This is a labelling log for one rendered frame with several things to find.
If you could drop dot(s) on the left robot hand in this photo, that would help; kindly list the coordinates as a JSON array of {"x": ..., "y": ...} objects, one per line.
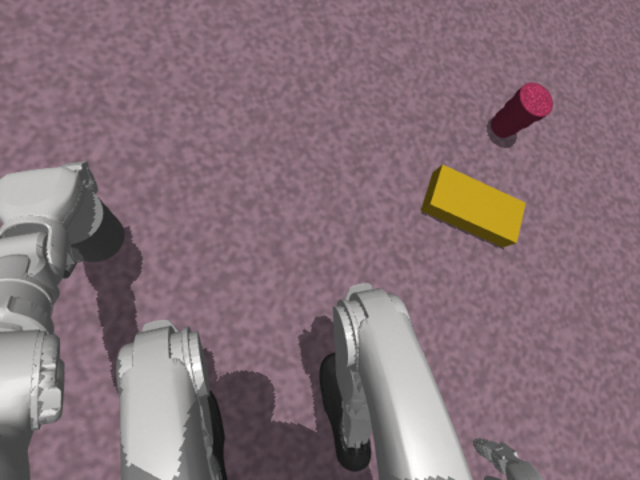
[{"x": 55, "y": 193}]

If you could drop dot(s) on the left robot arm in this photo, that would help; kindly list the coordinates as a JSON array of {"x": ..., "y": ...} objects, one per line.
[{"x": 33, "y": 258}]

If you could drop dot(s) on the left robot foot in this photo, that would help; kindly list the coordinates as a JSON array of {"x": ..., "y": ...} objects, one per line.
[{"x": 218, "y": 437}]

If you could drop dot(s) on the right robot foot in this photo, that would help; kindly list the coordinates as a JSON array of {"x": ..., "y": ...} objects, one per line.
[{"x": 350, "y": 458}]

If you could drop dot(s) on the right robot hand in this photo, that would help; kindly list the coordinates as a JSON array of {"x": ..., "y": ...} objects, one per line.
[{"x": 505, "y": 460}]

